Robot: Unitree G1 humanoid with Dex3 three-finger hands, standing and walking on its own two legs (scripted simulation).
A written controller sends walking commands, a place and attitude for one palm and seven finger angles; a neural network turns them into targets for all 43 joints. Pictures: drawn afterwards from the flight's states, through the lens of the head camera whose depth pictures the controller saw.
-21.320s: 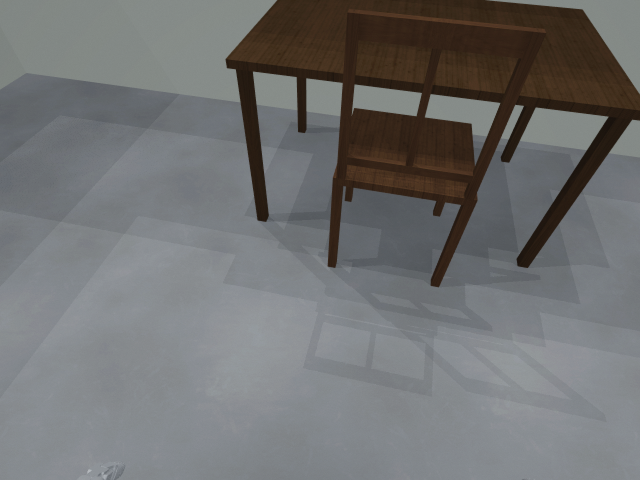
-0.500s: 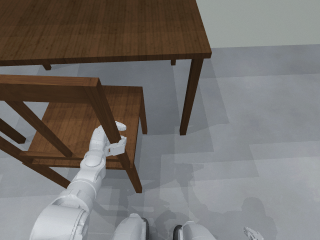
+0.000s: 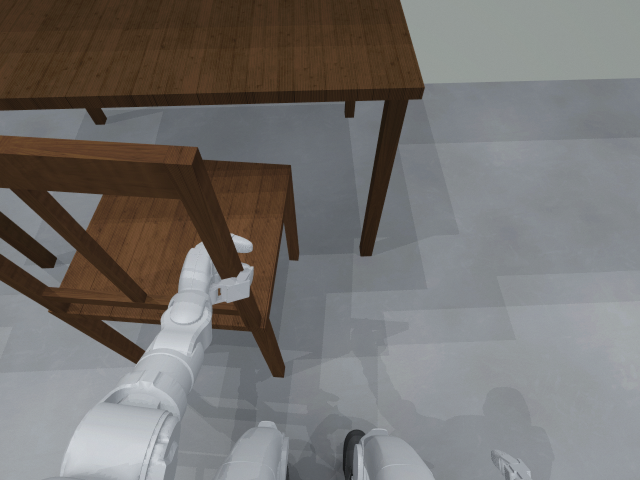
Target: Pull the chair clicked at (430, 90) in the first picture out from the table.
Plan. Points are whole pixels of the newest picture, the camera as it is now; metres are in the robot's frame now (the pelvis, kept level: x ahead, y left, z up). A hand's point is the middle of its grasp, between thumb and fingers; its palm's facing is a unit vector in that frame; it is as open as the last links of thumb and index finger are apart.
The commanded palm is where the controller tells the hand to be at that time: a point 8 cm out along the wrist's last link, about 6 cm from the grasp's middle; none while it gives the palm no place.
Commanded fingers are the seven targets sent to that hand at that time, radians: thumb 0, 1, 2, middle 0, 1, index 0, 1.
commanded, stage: step backward, pulling the chair out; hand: left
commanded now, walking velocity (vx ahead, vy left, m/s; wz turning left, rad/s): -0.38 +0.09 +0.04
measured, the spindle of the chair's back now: (95, 254) +0.41 +0.34 -0.04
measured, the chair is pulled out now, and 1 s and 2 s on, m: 0.20 0.23 0.23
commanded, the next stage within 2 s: stop walking, hand still on the chair in 2.00 s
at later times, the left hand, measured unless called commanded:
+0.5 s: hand (232, 307) +0.33 +0.13 -0.05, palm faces -0.03 -0.99 -0.15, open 6.1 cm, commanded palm +0.34 +0.18 -0.05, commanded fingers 0.00 0.90 0.90 -0.50 -1.45 -0.50 -1.45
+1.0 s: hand (232, 309) +0.33 +0.13 -0.05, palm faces -0.05 -0.98 -0.17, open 6.2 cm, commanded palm +0.34 +0.18 -0.05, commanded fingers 0.00 0.90 0.90 -0.50 -1.45 -0.50 -1.45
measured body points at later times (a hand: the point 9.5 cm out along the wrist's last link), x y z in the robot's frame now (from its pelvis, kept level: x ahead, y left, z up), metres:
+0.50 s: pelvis -0.04 +0.02 +0.00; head +0.04 +0.01 +0.44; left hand +0.33 +0.18 -0.04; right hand +0.03 -0.23 -0.14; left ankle -0.04 +0.16 -0.72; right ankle +0.10 -0.09 -0.72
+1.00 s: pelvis -0.04 +0.01 +0.00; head +0.04 +0.00 +0.44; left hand +0.33 +0.18 -0.04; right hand +0.02 -0.26 -0.13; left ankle -0.04 +0.16 -0.72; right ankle +0.10 -0.09 -0.72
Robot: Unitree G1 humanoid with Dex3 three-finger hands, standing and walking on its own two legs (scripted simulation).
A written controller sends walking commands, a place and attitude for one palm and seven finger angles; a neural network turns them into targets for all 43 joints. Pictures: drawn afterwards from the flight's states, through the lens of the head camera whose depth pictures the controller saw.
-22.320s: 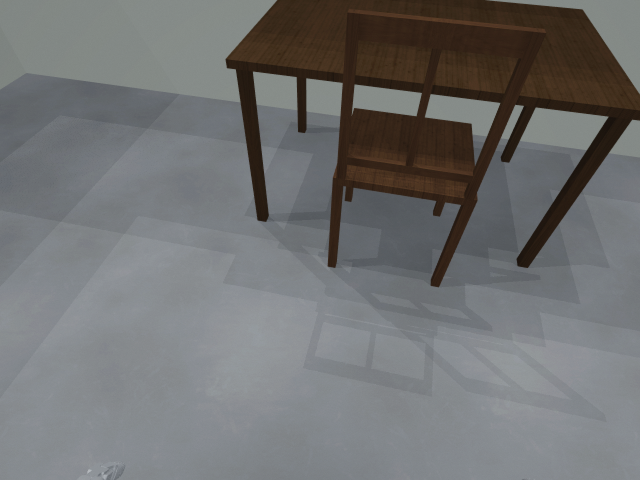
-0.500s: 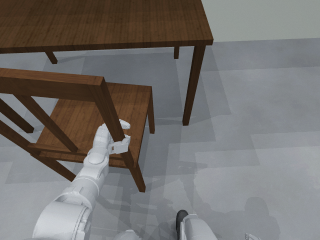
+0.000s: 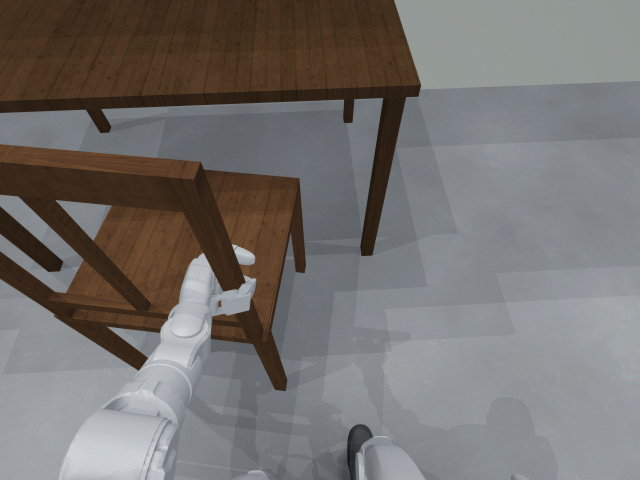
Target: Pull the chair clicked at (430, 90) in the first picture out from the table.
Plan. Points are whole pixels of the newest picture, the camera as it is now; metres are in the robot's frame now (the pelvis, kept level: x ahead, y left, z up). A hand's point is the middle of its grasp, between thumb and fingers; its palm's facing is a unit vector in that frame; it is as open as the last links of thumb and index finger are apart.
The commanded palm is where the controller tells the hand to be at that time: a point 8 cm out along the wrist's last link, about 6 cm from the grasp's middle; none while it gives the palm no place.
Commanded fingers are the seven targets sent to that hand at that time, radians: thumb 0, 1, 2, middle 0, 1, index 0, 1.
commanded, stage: step backward, pulling the chair out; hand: left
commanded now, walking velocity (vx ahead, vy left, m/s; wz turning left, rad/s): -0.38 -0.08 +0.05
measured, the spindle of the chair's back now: (100, 262) +0.41 +0.33 -0.04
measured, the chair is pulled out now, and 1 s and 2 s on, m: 0.23 0.23 0.25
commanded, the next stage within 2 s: stop walking, hand still on the chair in 1.00 s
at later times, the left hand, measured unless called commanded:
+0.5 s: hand (241, 292) +0.37 +0.12 -0.05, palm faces -0.05 -0.98 -0.19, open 6.2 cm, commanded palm +0.38 +0.17 -0.05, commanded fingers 0.00 0.90 0.90 -0.50 -1.45 -0.50 -1.45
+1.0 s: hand (241, 292) +0.37 +0.12 -0.05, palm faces -0.05 -0.98 -0.19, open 6.2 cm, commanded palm +0.38 +0.17 -0.05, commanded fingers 0.00 0.90 0.90 -0.50 -1.45 -0.50 -1.45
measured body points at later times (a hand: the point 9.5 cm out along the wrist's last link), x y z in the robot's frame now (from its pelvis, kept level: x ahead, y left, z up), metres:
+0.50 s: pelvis +0.01 +0.00 +0.00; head +0.08 -0.02 +0.44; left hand +0.37 +0.17 -0.04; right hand +0.08 -0.26 -0.14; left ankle +0.00 +0.14 -0.72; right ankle +0.14 -0.10 -0.72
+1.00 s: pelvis +0.01 +0.00 +0.00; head +0.08 -0.02 +0.44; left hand +0.37 +0.17 -0.04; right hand +0.08 -0.25 -0.14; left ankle +0.00 +0.14 -0.72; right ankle +0.14 -0.10 -0.72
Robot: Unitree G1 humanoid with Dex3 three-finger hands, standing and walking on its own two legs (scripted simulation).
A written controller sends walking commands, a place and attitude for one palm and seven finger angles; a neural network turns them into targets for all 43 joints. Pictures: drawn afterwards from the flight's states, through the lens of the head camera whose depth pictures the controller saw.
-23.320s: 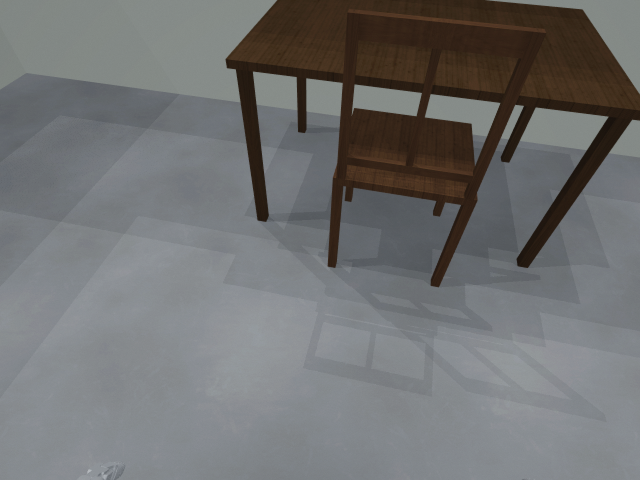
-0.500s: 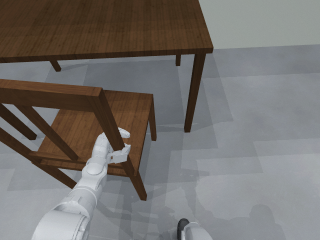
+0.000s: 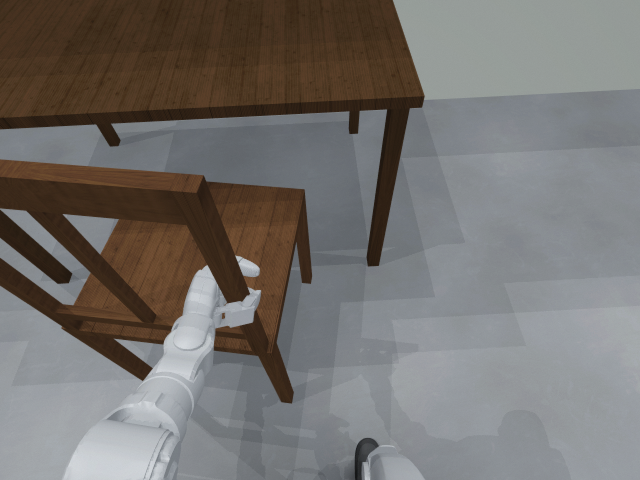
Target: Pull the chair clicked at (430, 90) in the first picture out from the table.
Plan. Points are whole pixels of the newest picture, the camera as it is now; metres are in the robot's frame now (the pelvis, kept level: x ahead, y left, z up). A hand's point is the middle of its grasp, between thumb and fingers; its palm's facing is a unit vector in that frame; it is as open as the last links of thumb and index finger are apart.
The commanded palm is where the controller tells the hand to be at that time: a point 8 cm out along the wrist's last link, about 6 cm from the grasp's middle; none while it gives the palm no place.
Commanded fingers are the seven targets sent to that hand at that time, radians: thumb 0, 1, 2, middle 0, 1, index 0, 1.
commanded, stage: stop walking, hand still on the chair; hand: left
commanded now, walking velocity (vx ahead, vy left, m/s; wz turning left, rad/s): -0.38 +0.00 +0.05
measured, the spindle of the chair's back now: (106, 274) +0.40 +0.33 -0.03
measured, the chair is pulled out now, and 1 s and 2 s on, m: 0.23 0.25 0.25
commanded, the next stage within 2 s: open the thumb and straighten the fingers in 1.00 s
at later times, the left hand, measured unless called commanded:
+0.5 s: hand (246, 310) +0.35 +0.11 -0.05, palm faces -0.04 -0.99 -0.15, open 6.2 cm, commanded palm +0.33 +0.16 -0.03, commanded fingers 0.00 0.90 0.90 -0.50 -1.45 -0.50 -1.45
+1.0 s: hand (243, 314) +0.34 +0.12 -0.04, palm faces -0.07 -0.99 -0.13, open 6.1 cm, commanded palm +0.32 +0.17 -0.03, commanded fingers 0.00 0.90 0.90 -0.50 -1.45 -0.50 -1.45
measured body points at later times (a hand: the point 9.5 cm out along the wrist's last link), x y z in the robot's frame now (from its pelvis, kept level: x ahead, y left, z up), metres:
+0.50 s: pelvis +0.04 +0.00 +0.02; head +0.09 -0.01 +0.47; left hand +0.34 +0.17 -0.03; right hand +0.14 -0.25 -0.10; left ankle -0.01 +0.14 -0.71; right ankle +0.13 -0.10 -0.71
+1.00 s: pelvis +0.07 +0.01 +0.02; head +0.11 +0.01 +0.47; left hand +0.34 +0.17 -0.03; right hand +0.21 -0.22 -0.09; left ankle -0.01 +0.14 -0.71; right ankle +0.13 -0.10 -0.71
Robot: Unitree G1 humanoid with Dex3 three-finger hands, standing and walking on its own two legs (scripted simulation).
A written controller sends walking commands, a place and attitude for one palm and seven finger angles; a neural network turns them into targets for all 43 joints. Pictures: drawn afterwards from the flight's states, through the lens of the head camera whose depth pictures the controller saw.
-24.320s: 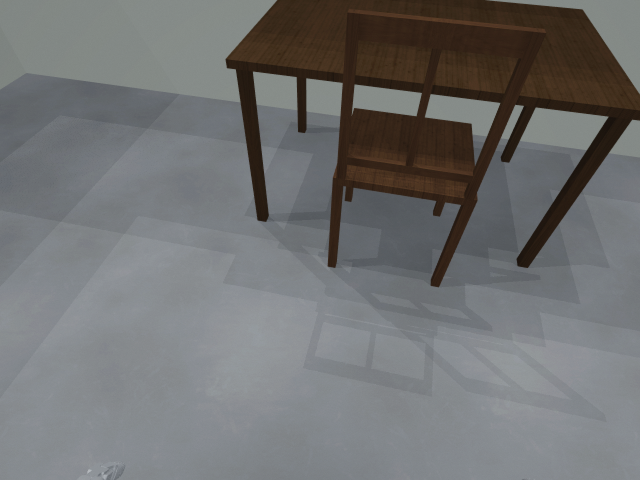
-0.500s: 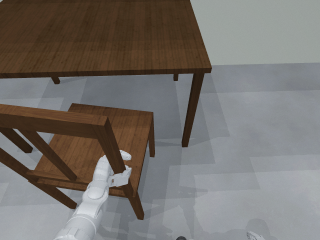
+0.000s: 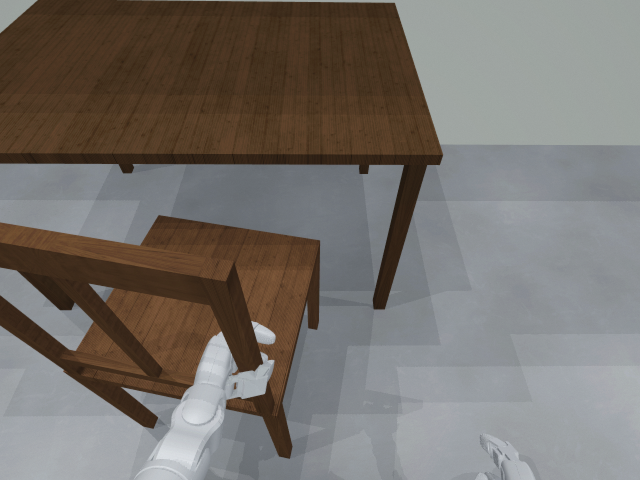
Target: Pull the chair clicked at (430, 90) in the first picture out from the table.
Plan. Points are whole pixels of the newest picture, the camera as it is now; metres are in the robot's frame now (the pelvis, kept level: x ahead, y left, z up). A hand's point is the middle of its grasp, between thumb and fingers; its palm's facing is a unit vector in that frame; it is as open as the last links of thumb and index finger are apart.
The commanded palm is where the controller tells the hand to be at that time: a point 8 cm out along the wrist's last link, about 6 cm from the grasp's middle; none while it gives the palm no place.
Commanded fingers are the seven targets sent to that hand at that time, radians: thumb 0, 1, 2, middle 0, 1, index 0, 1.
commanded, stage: open the thumb and straighten the fingers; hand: left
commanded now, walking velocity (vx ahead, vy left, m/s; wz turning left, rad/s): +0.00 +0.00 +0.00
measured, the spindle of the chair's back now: (118, 332) +0.32 +0.31 -0.06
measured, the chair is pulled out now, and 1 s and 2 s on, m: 0.25 0.25 0.25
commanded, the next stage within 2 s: draw the fingers out of the gap in 0.84 s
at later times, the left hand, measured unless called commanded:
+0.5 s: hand (248, 369) +0.27 +0.11 -0.07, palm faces -0.12 -0.98 -0.13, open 12.3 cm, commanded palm +0.26 +0.16 -0.05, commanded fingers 0.00 -0.55 0.20 -0.22 -0.65 -0.22 -0.65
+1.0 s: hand (257, 368) +0.28 +0.10 -0.07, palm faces -0.11 -0.99 -0.12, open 17.4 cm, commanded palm +0.25 +0.16 -0.05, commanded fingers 0.00 -0.55 0.20 0.00 0.00 0.00 0.00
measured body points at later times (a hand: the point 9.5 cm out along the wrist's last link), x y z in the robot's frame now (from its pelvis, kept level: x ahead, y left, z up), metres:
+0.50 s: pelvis -0.03 +0.01 -0.04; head +0.01 +0.00 +0.41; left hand +0.28 +0.17 -0.06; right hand +0.10 -0.24 -0.14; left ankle -0.09 +0.13 -0.74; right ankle +0.05 -0.12 -0.74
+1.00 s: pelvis -0.03 -0.01 -0.05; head +0.02 -0.02 +0.40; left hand +0.28 +0.16 -0.06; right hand +0.12 -0.26 -0.15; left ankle -0.09 +0.13 -0.74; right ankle +0.05 -0.12 -0.74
